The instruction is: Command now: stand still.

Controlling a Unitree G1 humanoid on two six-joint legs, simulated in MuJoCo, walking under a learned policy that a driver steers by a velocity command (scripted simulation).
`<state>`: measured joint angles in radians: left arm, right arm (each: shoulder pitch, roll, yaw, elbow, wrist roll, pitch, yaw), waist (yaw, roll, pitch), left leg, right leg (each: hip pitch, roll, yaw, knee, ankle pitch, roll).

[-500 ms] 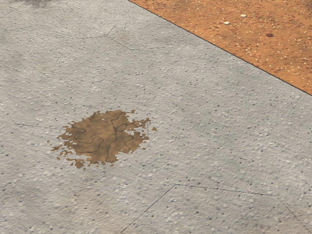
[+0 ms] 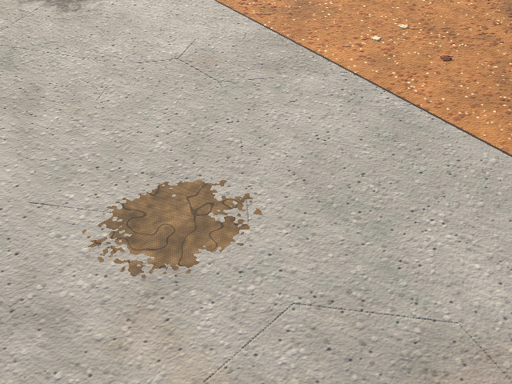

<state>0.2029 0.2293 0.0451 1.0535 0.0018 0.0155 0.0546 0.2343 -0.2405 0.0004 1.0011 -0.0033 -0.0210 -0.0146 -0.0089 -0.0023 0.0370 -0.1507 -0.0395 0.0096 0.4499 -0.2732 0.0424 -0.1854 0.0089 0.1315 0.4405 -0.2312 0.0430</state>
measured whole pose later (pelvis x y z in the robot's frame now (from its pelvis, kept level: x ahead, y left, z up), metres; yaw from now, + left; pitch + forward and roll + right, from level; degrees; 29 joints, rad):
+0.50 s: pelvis +0.00 +0.01 +0.00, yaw +0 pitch -1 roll +0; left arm 0.22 0.22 0.03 1.13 0.00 0.01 0.06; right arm 0.28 -0.22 0.00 1.04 0.00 -0.02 -0.02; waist -0.01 0.00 0.03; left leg -0.16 -0.05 0.01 0.44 -0.27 0.05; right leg -0.19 -0.01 0.13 0.43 -0.23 0.05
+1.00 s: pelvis +0.08 -0.06 +0.00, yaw +1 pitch +1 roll +1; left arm 0.22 0.21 0.02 1.07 0.01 -0.07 0.00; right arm 0.32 -0.26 -0.03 1.01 0.01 -0.01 -0.05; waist -0.01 0.04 0.01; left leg -0.32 0.01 -0.04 0.94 -0.51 -0.03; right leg -0.24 0.02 -0.05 0.47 -0.24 -0.05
